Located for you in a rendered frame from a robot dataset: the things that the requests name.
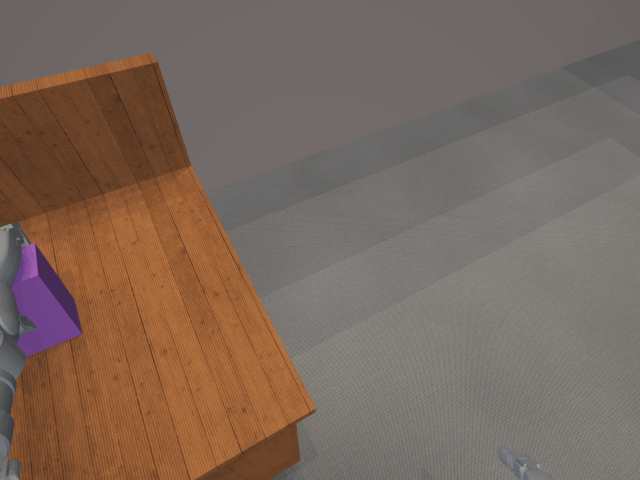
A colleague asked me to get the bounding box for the right robot hand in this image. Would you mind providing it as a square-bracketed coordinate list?
[498, 447, 554, 480]

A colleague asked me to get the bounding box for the sponge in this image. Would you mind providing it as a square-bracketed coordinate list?
[11, 243, 82, 357]

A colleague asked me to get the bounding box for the left robot hand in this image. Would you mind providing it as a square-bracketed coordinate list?
[0, 222, 36, 336]

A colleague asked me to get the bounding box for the robot left upper arm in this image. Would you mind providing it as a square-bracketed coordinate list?
[0, 455, 21, 480]

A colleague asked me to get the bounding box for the table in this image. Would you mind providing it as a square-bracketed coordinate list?
[0, 53, 316, 480]

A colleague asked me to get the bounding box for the left robot forearm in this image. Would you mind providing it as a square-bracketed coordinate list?
[0, 284, 26, 457]

